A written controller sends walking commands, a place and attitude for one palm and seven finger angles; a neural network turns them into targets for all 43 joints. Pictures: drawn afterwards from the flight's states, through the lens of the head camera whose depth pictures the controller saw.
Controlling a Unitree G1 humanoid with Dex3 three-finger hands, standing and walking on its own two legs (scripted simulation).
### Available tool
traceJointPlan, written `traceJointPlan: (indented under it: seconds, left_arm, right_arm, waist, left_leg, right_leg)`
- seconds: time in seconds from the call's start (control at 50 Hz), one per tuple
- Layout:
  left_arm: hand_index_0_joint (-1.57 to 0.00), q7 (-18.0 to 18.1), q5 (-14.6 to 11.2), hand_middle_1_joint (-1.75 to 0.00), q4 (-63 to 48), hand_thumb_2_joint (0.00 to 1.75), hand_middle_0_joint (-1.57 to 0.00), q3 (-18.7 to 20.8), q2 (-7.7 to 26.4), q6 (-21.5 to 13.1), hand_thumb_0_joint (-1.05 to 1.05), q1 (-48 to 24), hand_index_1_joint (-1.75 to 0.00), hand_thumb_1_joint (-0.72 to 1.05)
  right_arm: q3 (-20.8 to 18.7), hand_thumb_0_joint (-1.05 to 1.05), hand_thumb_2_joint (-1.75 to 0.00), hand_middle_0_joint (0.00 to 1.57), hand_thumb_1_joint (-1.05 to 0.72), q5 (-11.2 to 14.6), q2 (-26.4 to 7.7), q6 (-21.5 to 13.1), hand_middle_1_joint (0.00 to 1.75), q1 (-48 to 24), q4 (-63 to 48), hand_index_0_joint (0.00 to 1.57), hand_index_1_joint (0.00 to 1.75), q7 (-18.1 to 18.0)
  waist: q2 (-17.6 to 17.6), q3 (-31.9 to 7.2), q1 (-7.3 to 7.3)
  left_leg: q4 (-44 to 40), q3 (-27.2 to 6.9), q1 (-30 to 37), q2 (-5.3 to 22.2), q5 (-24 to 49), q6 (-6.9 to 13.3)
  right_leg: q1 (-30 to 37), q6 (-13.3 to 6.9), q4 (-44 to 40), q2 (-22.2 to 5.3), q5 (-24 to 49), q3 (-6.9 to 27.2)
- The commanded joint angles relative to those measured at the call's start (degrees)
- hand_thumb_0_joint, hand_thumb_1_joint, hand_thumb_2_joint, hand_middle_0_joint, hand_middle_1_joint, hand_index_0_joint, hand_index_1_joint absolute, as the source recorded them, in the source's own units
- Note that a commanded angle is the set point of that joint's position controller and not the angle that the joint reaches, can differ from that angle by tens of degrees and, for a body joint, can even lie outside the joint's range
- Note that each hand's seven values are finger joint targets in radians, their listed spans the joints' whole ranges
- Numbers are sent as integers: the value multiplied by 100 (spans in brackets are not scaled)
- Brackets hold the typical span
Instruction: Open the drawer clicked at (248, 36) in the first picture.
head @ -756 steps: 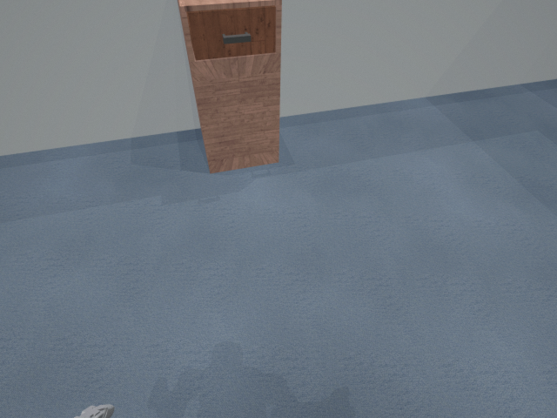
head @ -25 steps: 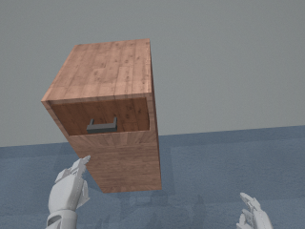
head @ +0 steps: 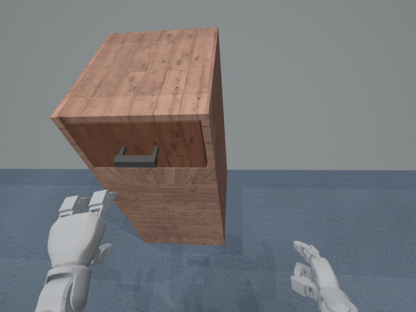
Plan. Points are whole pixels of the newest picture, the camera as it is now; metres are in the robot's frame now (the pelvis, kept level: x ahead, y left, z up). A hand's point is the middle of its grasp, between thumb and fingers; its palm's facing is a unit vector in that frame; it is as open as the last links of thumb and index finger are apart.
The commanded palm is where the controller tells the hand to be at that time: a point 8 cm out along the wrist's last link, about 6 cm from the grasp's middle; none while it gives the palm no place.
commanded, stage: raise the hand with hooked fingers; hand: left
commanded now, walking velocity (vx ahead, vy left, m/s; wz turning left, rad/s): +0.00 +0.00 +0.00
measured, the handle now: (137, 155) +0.48 +0.26 -0.02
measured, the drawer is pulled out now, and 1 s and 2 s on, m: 0.00 0.00 0.00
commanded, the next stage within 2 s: move the hooked fingers above the handle in 1.12 s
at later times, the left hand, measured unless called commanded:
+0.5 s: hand (89, 196) +0.29 +0.27 +0.07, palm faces +0.07 -0.11 -0.99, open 13.4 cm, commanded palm +0.27 +0.27 +0.14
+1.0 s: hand (77, 182) +0.31 +0.29 +0.10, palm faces -0.02 -0.10 -1.00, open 13.8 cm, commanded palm +0.29 +0.30 +0.16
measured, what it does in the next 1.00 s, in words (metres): shifts its weight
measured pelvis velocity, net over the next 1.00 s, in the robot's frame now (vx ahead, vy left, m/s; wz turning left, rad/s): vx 0.00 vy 0.07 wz -0.05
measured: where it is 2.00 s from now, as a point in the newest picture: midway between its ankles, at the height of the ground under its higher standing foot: outside the picture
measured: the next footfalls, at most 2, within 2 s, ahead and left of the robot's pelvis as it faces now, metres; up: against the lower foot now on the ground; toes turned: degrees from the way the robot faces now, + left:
none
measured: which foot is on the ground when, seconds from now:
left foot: down 0.00-1.00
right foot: down 0.00-1.00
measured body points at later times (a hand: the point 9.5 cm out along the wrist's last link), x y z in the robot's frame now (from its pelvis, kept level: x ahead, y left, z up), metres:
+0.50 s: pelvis +0.00 +0.05 +0.02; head +0.01 +0.02 +0.47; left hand +0.29 +0.27 +0.13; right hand +0.19 -0.19 -0.07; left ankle -0.01 +0.16 -0.70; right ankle -0.01 -0.07 -0.70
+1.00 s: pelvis +0.00 +0.07 +0.04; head +0.02 +0.05 +0.49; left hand +0.31 +0.29 +0.15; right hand +0.16 -0.16 -0.08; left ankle -0.01 +0.16 -0.70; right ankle +0.00 -0.07 -0.70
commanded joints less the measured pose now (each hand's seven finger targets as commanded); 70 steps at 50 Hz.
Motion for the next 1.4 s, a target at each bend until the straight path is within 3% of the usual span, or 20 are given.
traceJointPlan:
  seconds: [0.0, 0.04, 0.08, 0.14, 0.24, 0.32, 0.38, 0.44, 0.52, 0.62, 0.7, 0.78, 0.82, 0.96, 1.06, 1.18, 1.28, 1.34, 1.36, 1.38]
  left_arm:
    - [-27, -329, -139, -90, -965, 50, -27, 687, 1302, 244, 0, 640, -90, -3]
    - [-27, -330, -4, -93, -1392, 48, -27, 694, 1311, 71, 0, 269, -93, -8]
    - [-27, -151, 87, -96, -1792, 46, -27, 794, 1364, -104, 0, -178, -96, -13]
    - [-28, 175, 112, -100, -1749, 43, -28, 964, 1359, -385, 0, -428, -100, -20]
    - [-29, 378, 62, -108, -1134, 38, -29, 781, 1168, 17, 0, -903, -108, -31]
    - [-29, -57, -114, -114, -988, 34, -29, 283, 1031, 597, 0, -1435, -114, -41]
    - [-30, -468, -105, -118, -1078, 31, -30, 130, 1126, 787, 0, -1968, -118, -48]
    - [-30, -774, -16, -120, -973, 30, -30, 165, 1308, 803, 0, -2400, -120, -50]
    - [-30, -956, 94, -120, -747, 30, -30, 289, 1495, 736, 0, -3029, -120, -50]
    - [-30, -1156, 21, -120, -676, 30, -30, 287, 1599, 654, 0, -3705, -120, -50]
    - [-30, -1428, -100, -120, -389, 30, -30, 118, 1582, 617, 0, -4146, -120, -50]
    - [-30, -1739, -209, -120, -155, 30, -30, -8, 1351, 511, 0, -3517, -120, -50]
    - [-30, -1796, -246, -120, -352, 30, -30, 143, 1501, 364, 0, -3412, -120, -50]
    - [-30, -1273, -125, -120, -1170, 30, -30, 774, 2052, -225, 0, -3759, -120, -50]
    - [-30, -991, -203, -120, -554, 30, -30, 652, 1778, -18, 0, -3558, -120, -50]
    - [-30, -1250, -300, -120, -320, 30, -30, 88, 1387, 360, 0, -3414, -120, -50]
    - [-30, -1380, -206, -120, -3, 30, -30, 405, 1864, 198, 0, -3931, -120, -50]
    - [-30, -1260, -117, -120, 28, 30, -30, 648, 2087, -82, 0, -4183, -120, -50]
    - [-30, -1183, -93, -120, 46, 30, -30, 933, 2390, -152, 0, -4259, -120, -50]
    - [-30, -1141, -87, -120, 92, 30, -30, 734, 2140, -195, 0, -4283, -120, -50]
  right_arm:
    - [-175, 0, -90, 20, -90, 98, -728, -216, 30, -596, -984, 20, 30, -137]
    - [-204, 0, -90, 20, -90, 30, -719, -244, 30, -581, -929, 20, 30, -144]
    - [-263, 0, -90, 20, -90, -41, -705, -268, 30, -565, -944, 20, 30, -175]
    - [-386, 0, -90, 20, -90, -63, -692, -381, 30, -425, -836, 20, 30, -182]
    - [-534, 0, -90, 20, -90, 81, -789, -358, 30, -367, -697, 20, 30, -160]
    - [-513, 0, -90, 20, -90, 234, -868, -307, 30, -480, -725, 20, 30, -220]
    - [-452, 0, -90, 20, -90, 258, -883, -270, 30, -502, -758, 20, 30, -278]
    - [-379, 0, -90, 20, -90, 243, -862, -228, 30, -434, -767, 20, 30, -319]
    - [-290, 0, -90, 20, -90, 255, -810, -153, 30, -366, -732, 20, 30, -334]
    - [-283, 0, -90, 20, -90, 276, -800, -141, 30, -272, -706, 20, 30, -329]
    - [-273, 0, -90, 20, -90, 315, -834, -121, 30, -181, -641, 20, 30, -323]
    - [-300, 0, -90, 20, -90, 321, -886, -103, 30, -42, -710, 20, 30, -244]
    - [-320, 0, -90, 20, -90, 291, -925, -96, 30, -22, -757, 20, 30, -217]
    - [-408, 0, -90, 20, -90, 217, -894, -157, 30, 43, -673, 20, 30, -170]
    - [-451, 0, -90, 20, -90, 319, -895, -175, 30, 58, -547, 20, 30, -142]
    - [-418, 0, -90, 20, -90, 391, -937, -159, 30, -73, -635, 20, 30, -184]
    - [-355, 0, -90, 20, -90, 368, -949, -161, 30, -80, -590, 20, 30, -313]
    - [-360, 0, -90, 20, -90, 344, -886, -207, 30, -74, -575, 20, 30, -370]
    - [-375, 0, -90, 20, -90, 335, -899, -201, 30, -42, -537, 20, 30, -384]
    - [-368, 0, -90, 20, -90, 345, -839, -221, 30, -66, -559, 20, 30, -385]
  waist:
    - [-1163, -1077, 93]
    - [-806, -1072, 75]
    - [-443, -984, 25]
    - [-226, -1141, -89]
    - [-230, -1161, -168]
    - [-357, -972, -173]
    - [-302, -874, -169]
    - [-332, -637, -143]
    - [-10, -434, -115]
    - [170, -742, -134]
    - [118, -578, -245]
    - [-72, -606, -176]
    - [-196, -723, -129]
    - [383, -1037, -35]
    - [181, -771, -108]
    - [-249, -753, -209]
    - [-478, -549, -225]
    - [-278, -798, -145]
    - [-144, -890, -116]
    - [62, -912, -134]
  left_leg:
    - [-679, 92, -26, -354, 1416, 305]
    - [-757, 25, 150, -355, 1527, 334]
    - [-780, -22, 298, -372, 1490, 364]
    - [-708, -42, 640, -372, 1659, 388]
    - [-824, 63, 764, -369, 1778, 348]
    - [-1144, 93, 1070, -301, 1864, 367]
    - [-1353, 33, 1404, -226, 2023, 377]
    - [-1567, -14, 1599, -170, 2017, 364]
    - [-1787, -91, 1753, -124, 2094, 286]
    - [-1897, -179, 2100, -100, 2531, 221]
    - [-2028, -241, 2160, -62, 2489, 181]
    - [-2049, -226, 2131, -56, 2708, 192]
    - [-2034, -240, 2149, -56, 2944, 198]
    - [-1979, -358, 2370, -16, 3439, 71]
    - [-2042, -170, 2082, -93, 2786, 143]
    - [-2077, -36, 1972, -152, 2293, 294]
    - [-2053, 39, 1764, -220, 1919, 379]
    - [-1966, 59, 1738, -269, 2002, 396]
    - [-1965, 53, 1711, -280, 1981, 376]
    - [-1911, 80, 1732, -298, 1981, 386]
  right_leg:
    - [2632, 423, -1179, -405, 4025, 1202]
    - [2521, 365, -1236, -363, 3904, 1147]
    - [2277, 271, -1350, -305, 3291, 1099]
    - [1992, 210, -1352, -207, 2998, 916]
    - [1926, 201, -1378, -154, 2952, 670]
    - [2024, 229, -1595, -130, 2592, 417]
    - [2001, 209, -1690, -110, 2288, 247]
    - [1970, 189, -1835, -81, 2015, 115]
    - [1974, 119, -1938, -35, 1813, 5]
    - [2213, 88, -2065, -6, 2004, -42]
    - [2157, 95, -2225, 12, 1873, -104]
    - [2279, 104, -2273, 11, 2006, -125]
    - [2392, 114, -2280, 8, 2213, -100]
    - [2349, 70, -2209, 22, 2214, -91]
    - [2279, 74, -2292, 32, 2075, -86]
    - [2418, 155, -2420, -14, 2020, -15]
    - [2389, 194, -2512, -40, 1871, 90]
    - [2507, 189, -2421, -69, 2034, 170]
    - [2580, 173, -2418, -65, 1990, 217]
    - [2521, 178, -2389, -82, 2027, 207]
